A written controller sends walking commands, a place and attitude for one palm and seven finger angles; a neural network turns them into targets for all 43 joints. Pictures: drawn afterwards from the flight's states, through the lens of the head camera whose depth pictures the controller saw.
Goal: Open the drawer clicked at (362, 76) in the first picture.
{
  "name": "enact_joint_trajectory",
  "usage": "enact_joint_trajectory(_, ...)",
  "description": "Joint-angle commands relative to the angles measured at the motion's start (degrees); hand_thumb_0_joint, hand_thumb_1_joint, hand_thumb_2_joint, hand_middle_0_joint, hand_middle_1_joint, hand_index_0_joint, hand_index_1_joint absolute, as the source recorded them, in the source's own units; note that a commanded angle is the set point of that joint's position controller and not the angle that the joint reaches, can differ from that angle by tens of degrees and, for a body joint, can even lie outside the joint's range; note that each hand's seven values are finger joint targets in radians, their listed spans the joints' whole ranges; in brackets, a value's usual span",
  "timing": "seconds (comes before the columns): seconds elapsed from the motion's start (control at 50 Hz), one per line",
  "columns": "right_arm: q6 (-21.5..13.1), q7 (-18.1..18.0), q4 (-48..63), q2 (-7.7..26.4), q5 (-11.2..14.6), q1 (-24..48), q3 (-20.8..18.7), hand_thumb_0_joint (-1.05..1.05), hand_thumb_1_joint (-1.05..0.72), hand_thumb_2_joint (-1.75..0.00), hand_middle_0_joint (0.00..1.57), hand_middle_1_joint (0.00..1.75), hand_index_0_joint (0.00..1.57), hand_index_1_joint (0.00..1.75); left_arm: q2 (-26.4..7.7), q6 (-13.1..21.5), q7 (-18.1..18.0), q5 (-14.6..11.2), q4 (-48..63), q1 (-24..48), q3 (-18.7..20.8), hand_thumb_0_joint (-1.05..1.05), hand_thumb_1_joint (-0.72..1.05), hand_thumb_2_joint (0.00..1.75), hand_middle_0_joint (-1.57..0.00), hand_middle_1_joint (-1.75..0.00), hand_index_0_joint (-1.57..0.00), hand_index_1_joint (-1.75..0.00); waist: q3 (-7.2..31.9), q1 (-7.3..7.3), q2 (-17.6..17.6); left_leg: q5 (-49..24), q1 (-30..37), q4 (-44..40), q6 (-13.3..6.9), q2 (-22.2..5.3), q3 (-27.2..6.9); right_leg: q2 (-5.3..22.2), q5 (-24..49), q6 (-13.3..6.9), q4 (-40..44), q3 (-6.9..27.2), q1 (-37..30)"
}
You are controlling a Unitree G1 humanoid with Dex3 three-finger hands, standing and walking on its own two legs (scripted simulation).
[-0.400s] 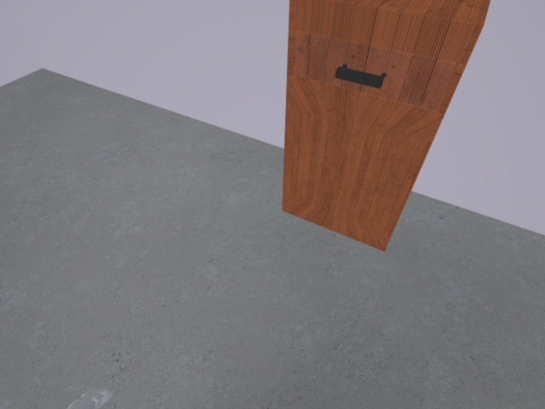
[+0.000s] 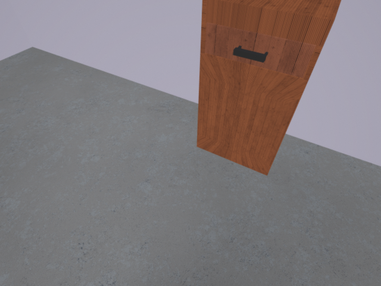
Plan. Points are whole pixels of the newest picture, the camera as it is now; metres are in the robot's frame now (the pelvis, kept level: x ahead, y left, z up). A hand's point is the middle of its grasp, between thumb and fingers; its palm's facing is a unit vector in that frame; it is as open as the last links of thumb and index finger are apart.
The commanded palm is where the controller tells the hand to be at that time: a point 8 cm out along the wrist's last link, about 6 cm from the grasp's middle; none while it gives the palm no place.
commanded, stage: stand and wait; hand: left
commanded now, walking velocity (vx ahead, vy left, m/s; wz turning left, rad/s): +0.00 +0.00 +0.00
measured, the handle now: (251, 52) +1.03 -0.20 +0.01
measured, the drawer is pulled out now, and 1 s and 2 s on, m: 0.00 0.00 0.00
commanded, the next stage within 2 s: look at it before walking up in 0.42 s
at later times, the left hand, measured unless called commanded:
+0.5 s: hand out of the picture +0.07 +0.24 -0.15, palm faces -0.02 -0.94 -0.34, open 7.4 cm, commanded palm none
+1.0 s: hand out of the picture +0.07 +0.24 -0.15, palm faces -0.03 -0.94 -0.34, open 7.4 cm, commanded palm none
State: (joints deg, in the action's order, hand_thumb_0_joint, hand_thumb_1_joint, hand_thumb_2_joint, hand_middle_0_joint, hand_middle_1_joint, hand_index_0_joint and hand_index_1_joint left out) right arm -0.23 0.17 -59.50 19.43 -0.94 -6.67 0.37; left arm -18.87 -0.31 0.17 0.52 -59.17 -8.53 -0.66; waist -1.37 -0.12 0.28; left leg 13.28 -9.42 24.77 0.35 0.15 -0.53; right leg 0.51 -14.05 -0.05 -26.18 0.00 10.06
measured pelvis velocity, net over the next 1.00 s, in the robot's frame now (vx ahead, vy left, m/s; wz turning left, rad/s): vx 0.00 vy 0.00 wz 0.00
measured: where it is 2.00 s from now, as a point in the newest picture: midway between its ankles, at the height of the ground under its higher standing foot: outside the picture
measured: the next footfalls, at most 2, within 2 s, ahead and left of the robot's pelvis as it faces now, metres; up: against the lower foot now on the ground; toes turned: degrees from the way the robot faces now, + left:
none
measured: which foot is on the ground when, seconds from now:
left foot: down 0.00-1.00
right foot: down 0.00-1.00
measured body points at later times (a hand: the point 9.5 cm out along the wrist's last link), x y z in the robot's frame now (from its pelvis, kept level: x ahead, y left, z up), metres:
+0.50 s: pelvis -0.01 -0.01 +0.00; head -0.02 -0.01 +0.45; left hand +0.07 +0.29 -0.12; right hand +0.05 -0.30 -0.13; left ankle +0.00 +0.12 -0.74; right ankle +0.00 -0.12 -0.74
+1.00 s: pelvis +0.00 +0.00 +0.00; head +0.00 -0.01 +0.45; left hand +0.07 +0.29 -0.13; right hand +0.07 -0.30 -0.13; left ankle +0.00 +0.12 -0.74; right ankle +0.00 -0.12 -0.74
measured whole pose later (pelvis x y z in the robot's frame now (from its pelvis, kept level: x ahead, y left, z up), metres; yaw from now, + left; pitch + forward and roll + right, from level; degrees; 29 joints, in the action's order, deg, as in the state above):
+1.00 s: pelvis +0.00 +0.00 +0.00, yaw +0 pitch -2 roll +0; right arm -0.5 0.2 -63.9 19.6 -0.6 -7.3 0.4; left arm -19.4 0.4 0.1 0.5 -62.5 -8.0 -0.4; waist -2.0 0.2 0.2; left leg 11.2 -8.3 21.3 0.9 -0.7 -0.6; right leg -0.3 -11.5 -0.5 -22.0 0.0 8.7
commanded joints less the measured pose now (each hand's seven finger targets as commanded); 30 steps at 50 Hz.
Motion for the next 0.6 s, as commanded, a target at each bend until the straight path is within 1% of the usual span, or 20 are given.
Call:
enact_joint_trajectory(0.0,-1.66,-0.92,3.44,11.39,0.22,3.38,-2.72,0.0,-0.9,-0.9,0.2,0.3,0.2,0.3,-12.42,1.75,-0.78,0.12,3.66,3.56,2.84,0.0,0.9,0.9,-0.2,-0.3,-0.2,-0.3,3.42,0.15,-0.38,-6.65,0.35,-4.55,-2.28,-6.02,-4.62,6.3,6.49,-2.05,5.69,6.21,-0.41)
enact_joint_trajectory(0.02,-1.65,-0.92,3.13,11.32,0.22,3.15,-2.72,0.0,-0.9,-0.9,0.2,0.3,0.2,0.3,-12.42,1.74,-0.76,0.13,3.45,3.59,2.87,0.0,0.9,0.9,-0.2,-0.3,-0.2,-0.3,3.28,0.21,-0.99,-6.19,0.26,-4.79,-2.22,-6.0,-4.73,6.22,5.96,-2.03,5.89,6.25,-0.33)
enact_joint_trajectory(0.08,-1.64,-0.9,2.24,11.44,0.34,2.62,-2.62,0.0,-0.9,-0.9,0.2,0.3,0.2,0.3,-12.57,1.88,-0.8,0.09,2.79,3.3,2.89,0.0,0.9,0.9,-0.2,-0.3,-0.2,-0.3,3.75,0.18,-1.18,-6.64,0.39,-4.83,-2.11,-6.13,-4.83,6.43,6.36,-2.16,6.36,6.48,-1.18)
enact_joint_trajectory(0.1,-1.64,-0.91,2.0,11.54,0.31,2.57,-2.6,0.0,-0.9,-0.9,0.2,0.3,0.2,0.3,-12.62,1.87,-0.79,0.06,2.52,3.35,2.87,0.0,0.9,0.9,-0.2,-0.3,-0.2,-0.3,3.21,0.19,-1.32,-6.03,0.25,-5.06,-2.0,-6.12,-4.74,6.42,5.5,-2.11,6.59,6.47,-0.69)
enact_joint_trajectory(0.14,-1.64,-0.9,1.34,11.67,0.27,2.49,-2.57,0.0,-0.9,-0.9,0.2,0.3,0.2,0.3,-12.54,1.81,-0.76,0.03,2.01,3.22,2.83,0.0,0.9,0.9,-0.2,-0.3,-0.2,-0.3,2.73,0.14,-0.38,-5.29,0.3,-5.54,-2.0,-6.16,-4.98,6.28,4.3,-2.09,7.01,6.66,-0.33)
enact_joint_trajectory(0.18,-1.62,-0.88,0.94,11.64,0.35,2.09,-2.52,0.0,-0.9,-0.9,0.2,0.3,0.2,0.3,-12.68,1.89,-0.78,0.05,1.7,3.06,2.84,0.0,0.9,0.9,-0.2,-0.3,-0.2,-0.3,3.14,0.16,-0.91,-5.75,0.35,-5.44,-1.93,-6.27,-4.93,6.39,4.79,-2.15,7.14,6.52,-0.74)
enact_joint_trajectory(0.22,-1.67,-0.89,0.58,11.74,0.34,1.99,-2.47,0.0,-0.9,-0.9,0.2,0.3,0.2,0.3,-12.68,1.84,-0.76,0.03,1.4,3.2,2.77,0.0,0.9,0.9,-0.2,-0.3,-0.2,-0.3,2.38,0.14,-0.82,-5.16,0.1,-5.97,-1.93,-6.3,-5.02,6.27,4.06,-2.09,7.4,6.78,-0.37)
enact_joint_trajectory(0.28,-1.61,-0.86,0.19,11.8,0.37,1.73,-2.46,0.0,-0.9,-0.9,0.2,0.3,0.2,0.3,-12.76,1.88,-0.78,0.06,1.15,3.17,2.8,0.0,0.9,0.9,-0.2,-0.3,-0.2,-0.3,2.27,0.08,-0.72,-4.96,0.0,-6.11,-1.85,-6.41,-5.08,6.29,3.52,-2.11,7.75,6.8,-0.4)
enact_joint_trajectory(0.3,-1.63,-0.86,0.07,11.72,0.36,1.67,-2.42,0.0,-0.9,-0.9,0.2,0.3,0.2,0.3,-12.77,1.86,-0.78,0.07,1.07,3.27,2.81,0.0,0.9,0.9,-0.2,-0.3,-0.2,-0.3,1.82,0.07,-1.24,-4.74,-0.32,-6.31,-1.86,-6.38,-5.18,6.29,3.22,-2.07,7.86,6.82,-0.27)
enact_joint_trajectory(0.36,-1.7,-0.86,-0.16,11.89,0.33,1.56,-2.42,0.0,-0.9,-0.9,0.2,0.3,0.2,0.3,-12.75,1.82,-0.74,0.06,0.86,3.36,2.76,0.0,0.9,0.9,-0.2,-0.3,-0.2,-0.3,1.79,0.08,-0.47,-4.41,-0.19,-6.66,-1.8,-6.42,-5.17,6.31,2.66,-2.03,8.16,6.91,-0.18)
enact_joint_trajectory(0.46,-1.69,-0.82,-0.42,11.77,0.3,1.56,-2.44,0.0,-0.9,-0.9,0.2,0.3,0.2,0.3,-12.64,1.75,-0.74,0.16,0.99,3.61,2.83,0.0,0.9,0.9,-0.2,-0.3,-0.2,-0.3,0.9,0.06,-0.61,-3.37,-0.63,-7.27,-1.78,-6.43,-5.39,6.04,1.41,-1.93,8.5,6.96,0.32)
enact_joint_trajectory(0.54,-1.77,-0.83,-0.45,11.88,0.31,1.35,-2.41,0.0,-0.9,-0.9,0.2,0.3,0.2,0.3,-12.57,1.78,-0.72,0.17,1.05,3.73,2.83,0.0,0.9,0.9,-0.2,-0.3,-0.2,-0.3,1.64,0.09,-0.9,-4.1,-0.24,-7.35,-1.81,-6.61,-5.48,5.95,2.18,-1.88,8.32,6.82,0.0)
enact_joint_trajectory(0.56,-1.82,-0.84,-0.39,11.81,0.29,1.55,-2.43,0.0,-0.9,-0.9,0.2,0.3,0.2,0.3,-12.42,1.8,-0.72,0.18,0.96,3.61,2.85,0.0,0.9,0.9,-0.2,-0.3,-0.2,-0.3,1.66,-0.02,-0.5,-4.55,-0.09,-7.23,-1.85,-6.54,-5.5,6.07,2.77,-1.92,8.36,6.87,-0.06)
enact_joint_trajectory(0.58,-1.75,-0.81,-0.37,11.76,0.36,1.47,-2.42,0.0,-0.9,-0.9,0.2,0.3,0.2,0.3,-12.55,1.86,-0.74,0.2,1.01,3.44,2.86,0.0,0.9,0.9,-0.2,-0.3,-0.2,-0.3,2.01,0.01,-1.06,-4.72,0.1,-6.98,-1.84,-6.57,-5.42,6.14,2.92,-1.91,8.42,6.71,-0.2)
